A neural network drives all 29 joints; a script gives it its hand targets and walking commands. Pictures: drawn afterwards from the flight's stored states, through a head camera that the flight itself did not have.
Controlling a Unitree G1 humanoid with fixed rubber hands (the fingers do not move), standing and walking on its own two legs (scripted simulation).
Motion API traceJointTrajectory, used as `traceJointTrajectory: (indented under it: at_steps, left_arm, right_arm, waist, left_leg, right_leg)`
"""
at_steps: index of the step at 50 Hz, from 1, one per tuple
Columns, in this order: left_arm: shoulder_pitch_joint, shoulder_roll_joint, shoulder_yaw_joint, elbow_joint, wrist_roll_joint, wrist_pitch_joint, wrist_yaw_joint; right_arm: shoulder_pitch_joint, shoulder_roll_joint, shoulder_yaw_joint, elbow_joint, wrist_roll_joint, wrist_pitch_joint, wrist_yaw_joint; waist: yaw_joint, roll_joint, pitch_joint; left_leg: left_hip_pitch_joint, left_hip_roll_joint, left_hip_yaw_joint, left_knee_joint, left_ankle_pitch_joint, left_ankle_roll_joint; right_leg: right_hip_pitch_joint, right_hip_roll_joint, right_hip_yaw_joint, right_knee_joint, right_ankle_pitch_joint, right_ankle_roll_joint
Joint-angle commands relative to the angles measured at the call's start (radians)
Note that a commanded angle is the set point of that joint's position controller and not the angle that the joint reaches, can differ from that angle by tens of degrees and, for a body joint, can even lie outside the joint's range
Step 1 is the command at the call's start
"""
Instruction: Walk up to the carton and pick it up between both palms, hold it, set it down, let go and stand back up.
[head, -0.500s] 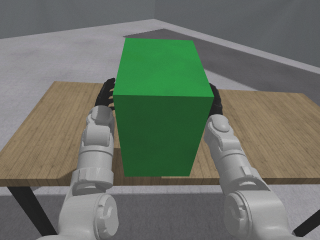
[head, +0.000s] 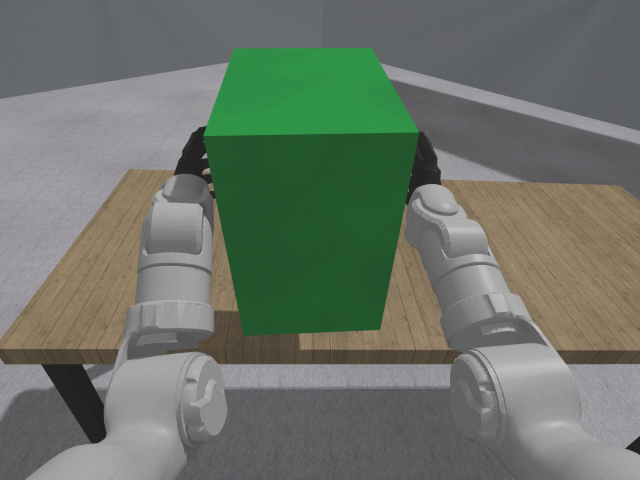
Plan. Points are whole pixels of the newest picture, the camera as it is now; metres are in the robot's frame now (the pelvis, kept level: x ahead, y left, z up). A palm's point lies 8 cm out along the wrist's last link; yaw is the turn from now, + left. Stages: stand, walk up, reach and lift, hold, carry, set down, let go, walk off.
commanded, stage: reach and lift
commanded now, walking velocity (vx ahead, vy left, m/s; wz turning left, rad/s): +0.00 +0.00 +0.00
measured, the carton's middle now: (308, 190) +0.44 +0.01 +0.21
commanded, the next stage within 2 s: hold in 0.96 s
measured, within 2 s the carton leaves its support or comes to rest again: neither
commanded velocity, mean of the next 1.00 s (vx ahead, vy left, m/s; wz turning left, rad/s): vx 0.00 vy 0.00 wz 0.00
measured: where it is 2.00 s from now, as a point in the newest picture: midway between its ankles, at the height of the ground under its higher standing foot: outside the picture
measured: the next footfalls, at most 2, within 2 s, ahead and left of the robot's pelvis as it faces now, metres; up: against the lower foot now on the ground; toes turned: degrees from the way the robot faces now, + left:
none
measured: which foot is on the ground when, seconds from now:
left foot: down 0.00-1.00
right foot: down 0.00-1.00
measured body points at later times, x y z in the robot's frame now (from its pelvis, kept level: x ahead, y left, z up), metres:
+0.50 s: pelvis +0.02 +0.00 +0.00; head -0.07 +0.02 +0.44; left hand +0.41 +0.13 +0.26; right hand +0.41 -0.15 +0.28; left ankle +0.06 +0.12 -0.75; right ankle +0.02 -0.14 -0.75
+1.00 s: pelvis +0.03 -0.02 +0.00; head -0.07 -0.01 +0.44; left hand +0.42 +0.13 +0.29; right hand +0.41 -0.15 +0.33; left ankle +0.06 +0.12 -0.75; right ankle +0.02 -0.14 -0.75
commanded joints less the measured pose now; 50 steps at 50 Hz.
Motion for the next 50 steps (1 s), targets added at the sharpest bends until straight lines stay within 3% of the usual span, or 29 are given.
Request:
traceJointTrajectory:
  at_steps: [1,7,12,15,16,17,18,19,20,22,23,25,27,30,32,33,37,38,39,40,41,42,43,44,45,46,47,48,50]
  left_arm:
    - [-0.916,-0.549,-0.447,-0.157,-0.222,-0.071,-0.123]
    - [-0.962,-0.597,-0.507,-0.177,-0.254,-0.054,-0.087]
    - [-1.038,-0.563,-0.489,-0.206,-0.276,-0.049,-0.076]
    - [-1.077,-0.554,-0.484,-0.234,-0.307,-0.058,-0.064]
    - [-1.036,-0.561,-0.469,-0.205,-0.306,-0.052,-0.065]
    - [-1.085,-0.568,-0.471,-0.248,-0.314,-0.050,-0.059]
    - [-1.071,-0.577,-0.489,-0.210,-0.329,-0.038,-0.057]
    - [-1.046,-0.548,-0.470,-0.211,-0.312,-0.031,-0.063]
    - [-1.050,-0.592,-0.522,-0.249,-0.343,-0.026,-0.059]
    - [-0.976,-0.577,-0.481,-0.241,-0.300,0.002,-0.061]
    - [-0.993,-0.598,-0.504,-0.276,-0.333,0.006,-0.063]
    - [-1.050,-0.538,-0.448,-0.216,-0.331,0.007,-0.083]
    - [-1.075,-0.565,-0.467,-0.262,-0.355,0.010,-0.085]
    - [-1.029,-0.494,-0.395,-0.121,-0.337,0.025,-0.104]
    - [-1.105,-0.485,-0.385,-0.116,-0.354,0.022,-0.114]
    - [-1.132,-0.515,-0.424,-0.176,-0.379,0.013,-0.114]
    - [-1.084,-0.474,-0.351,-0.092,-0.348,0.021,-0.106]
    - [-1.034,-0.455,-0.350,-0.123,-0.345,0.029,-0.118]
    - [-1.065,-0.494,-0.392,-0.201,-0.365,0.031,-0.114]
    - [-1.061,-0.464,-0.342,-0.153,-0.328,0.043,-0.119]
    - [-1.073,-0.456,-0.362,-0.151,-0.347,0.045,-0.129]
    - [-1.037,-0.457,-0.336,-0.074,-0.333,0.050,-0.141]
    - [-1.080,-0.463,-0.379,-0.135,-0.360,0.053,-0.140]
    - [-1.121,-0.438,-0.367,-0.144,-0.359,0.056,-0.152]
    - [-1.071,-0.421,-0.339,-0.112,-0.323,0.061,-0.161]
    - [-1.108,-0.422,-0.346,-0.126,-0.328,0.060,-0.168]
    - [-1.162,-0.417,-0.335,-0.184,-0.347,0.057,-0.168]
    - [-1.170,-0.456,-0.395,-0.223,-0.372,0.060,-0.167]
    - [-1.119,-0.446,-0.391,-0.232,-0.376,0.065,-0.153]
  right_arm:
    - [-0.929,0.519,0.256,-0.282,0.117,-0.009,0.120]
    - [-0.940,0.483,0.228,-0.218,0.171,0.037,0.126]
    - [-0.898,0.502,0.226,-0.145,0.188,0.087,0.133]
    - [-1.034,0.585,0.348,-0.279,0.281,0.088,0.131]
    - [-0.934,0.550,0.313,-0.200,0.269,0.113,0.125]
    - [-0.964,0.562,0.339,-0.221,0.302,0.118,0.125]
    - [-0.996,0.541,0.327,-0.239,0.306,0.123,0.121]
    - [-0.980,0.572,0.360,-0.264,0.325,0.134,0.119]
    - [-0.989,0.534,0.348,-0.290,0.327,0.136,0.113]
    - [-0.919,0.534,0.368,-0.267,0.368,0.168,0.098]
    - [-0.991,0.541,0.403,-0.377,0.395,0.167,0.094]
    - [-0.992,0.560,0.361,-0.326,0.357,0.203,0.078]
    - [-0.966,0.547,0.366,-0.314,0.383,0.215,0.076]
    - [-1.023,0.562,0.369,-0.329,0.369,0.246,0.069]
    - [-1.070,0.568,0.345,-0.315,0.368,0.254,0.064]
    - [-1.064,0.572,0.340,-0.330,0.364,0.256,0.060]
    - [-1.125,0.599,0.390,-0.383,0.411,0.275,0.050]
    - [-1.028,0.593,0.390,-0.353,0.418,0.293,0.036]
    - [-1.051,0.589,0.423,-0.419,0.446,0.292,0.032]
    - [-0.975,0.580,0.391,-0.296,0.443,0.318,0.026]
    - [-1.046,0.576,0.404,-0.367,0.440,0.310,0.024]
    - [-1.038,0.552,0.372,-0.343,0.433,0.317,0.020]
    - [-1.025,0.521,0.337,-0.323,0.413,0.327,0.019]
    - [-1.021,0.555,0.344,-0.308,0.414,0.335,0.014]
    - [-0.936,0.520,0.312,-0.221,0.395,0.353,0.016]
    - [-1.009,0.519,0.317,-0.253,0.404,0.342,0.018]
    - [-1.005,0.556,0.321,-0.260,0.412,0.345,0.015]
    - [-0.991,0.547,0.325,-0.296,0.426,0.345,0.015]
    - [-1.002,0.535,0.366,-0.349,0.466,0.344,0.015]
  waist:
    - [-0.052,0.093,-0.477]
    - [-0.065,0.212,-0.472]
    - [-0.059,0.203,-0.464]
    - [0.015,0.148,-0.591]
    - [-0.031,0.154,-0.516]
    - [-0.002,0.185,-0.568]
    - [-0.009,0.199,-0.521]
    - [0.008,0.167,-0.547]
    - [-0.021,0.179,-0.601]
    - [-0.007,0.189,-0.523]
    - [-0.006,0.157,-0.600]
    - [-0.009,0.097,-0.530]
    - [-0.028,0.117,-0.558]
    - [0.020,0.030,-0.464]
    - [0.016,0.017,-0.465]
    - [-0.007,0.055,-0.523]
    - [0.047,-0.019,-0.548]
    - [0.018,-0.032,-0.510]
    - [0.027,0.009,-0.606]
    - [0.017,0.011,-0.547]
    - [0.028,0.014,-0.582]
    - [0.021,0.020,-0.545]
    - [-0.015,0.053,-0.509]
    - [-0.017,0.020,-0.512]
    - [-0.023,0.058,-0.422]
    - [0.006,0.070,-0.461]
    - [0.000,0.034,-0.479]
    - [-0.028,0.089,-0.551]
    - [-0.012,0.110,-0.564]
  left_leg:
    - [0.185,-0.044,0.051,-0.033,0.035,-0.009]
    - [0.189,-0.029,0.023,-0.016,0.099,-0.064]
    - [0.145,-0.029,0.018,-0.019,0.059,-0.064]
    - [0.162,-0.049,0.015,0.012,0.138,-0.027]
    - [0.170,-0.044,0.007,0.000,0.142,-0.039]
    - [0.167,-0.042,0.001,0.011,0.166,-0.048]
    - [0.160,-0.044,0.000,0.008,0.168,-0.055]
    - [0.156,-0.059,0.015,0.011,0.149,-0.037]
    - [0.205,-0.040,0.000,0.019,0.213,-0.062]
    - [0.174,-0.049,0.003,0.029,0.242,-0.068]
    - [0.207,-0.044,-0.006,0.042,0.287,-0.066]
    - [0.123,-0.063,0.002,0.017,0.159,-0.030]
    - [0.149,-0.048,-0.008,0.018,0.179,-0.047]
    - [0.088,-0.062,0.001,0.001,0.126,-0.013]
    - [0.069,-0.057,-0.004,-0.001,0.057,-0.005]
    - [0.089,-0.057,-0.004,-0.002,0.078,-0.026]
    - [0.075,-0.078,-0.014,0.025,0.174,0.001]
    - [0.089,-0.081,-0.011,0.030,0.209,-0.007]
    - [0.112,-0.085,-0.018,0.044,0.292,-0.027]
    - [0.103,-0.083,-0.020,0.048,0.259,-0.027]
    - [0.104,-0.084,-0.025,0.052,0.244,-0.020]
    - [0.100,-0.083,-0.024,0.045,0.203,-0.016]
    - [0.089,-0.072,-0.027,0.034,0.191,-0.038]
    - [0.079,-0.079,-0.024,0.040,0.173,-0.028]
    - [0.066,-0.079,-0.014,0.019,0.123,-0.039]
    - [0.069,-0.080,-0.017,0.023,0.142,-0.038]
    - [0.058,-0.075,-0.019,0.029,0.140,-0.026]
    - [0.064,-0.071,-0.034,0.042,0.183,-0.047]
    - [0.072,-0.077,-0.020,0.041,0.268,-0.058]
  right_leg:
    - [-0.051,0.089,-0.085,-0.077,0.045,0.021]
    - [-0.076,0.099,-0.071,-0.083,0.057,0.001]
    - [-0.080,0.088,-0.044,-0.084,0.046,0.001]
    - [-0.045,0.093,-0.032,-0.064,0.143,0.024]
    - [-0.060,0.097,-0.027,-0.068,0.152,0.025]
    - [-0.055,0.097,-0.016,-0.058,0.147,0.017]
    - [-0.079,0.100,-0.031,-0.058,0.160,0.020]
    - [-0.053,0.093,-0.022,-0.071,0.146,0.028]
    - [-0.056,0.115,-0.038,-0.057,0.195,0.020]
    - [-0.039,0.113,-0.024,-0.044,0.232,0.027]
    - [-0.023,0.121,-0.026,-0.039,0.260,0.030]
    - [-0.027,0.099,-0.004,-0.062,0.209,0.045]
    - [-0.053,0.108,-0.008,-0.044,0.215,0.037]
    - [-0.050,0.103,-0.006,-0.067,0.184,0.046]
    - [-0.097,0.100,0.006,-0.083,0.107,0.040]
    - [-0.086,0.103,0.004,-0.069,0.134,0.035]
    - [-0.022,0.114,0.005,-0.054,0.281,0.057]
    - [0.001,0.114,0.008,-0.050,0.350,0.067]
    - [0.039,0.123,0.005,-0.027,0.433,0.063]
    - [0.022,0.112,0.018,-0.033,0.400,0.062]
    - [-0.006,0.107,0.018,-0.045,0.355,0.061]
    - [-0.029,0.103,0.030,-0.067,0.291,0.053]
    - [-0.044,0.108,0.020,-0.058,0.293,0.048]
    - [-0.055,0.090,0.022,-0.063,0.276,0.060]
    - [-0.090,0.078,0.035,-0.078,0.201,0.049]
    - [-0.086,0.078,0.026,-0.081,0.152,0.050]
    - [-0.062,0.086,0.030,-0.067,0.205,0.051]
    - [-0.027,0.087,0.028,-0.040,0.284,0.046]
    - [0.022,0.108,0.022,-0.020,0.384,0.052]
